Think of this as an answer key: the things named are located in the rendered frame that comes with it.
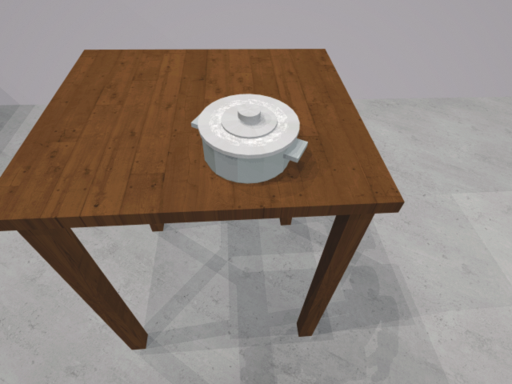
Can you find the pot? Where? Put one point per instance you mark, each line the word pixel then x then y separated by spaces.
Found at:
pixel 251 170

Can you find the table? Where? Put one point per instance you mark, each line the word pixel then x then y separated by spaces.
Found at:
pixel 115 147

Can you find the lid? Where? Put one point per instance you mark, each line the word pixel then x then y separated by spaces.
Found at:
pixel 222 130

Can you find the knob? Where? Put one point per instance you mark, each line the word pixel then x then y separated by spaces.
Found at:
pixel 249 112

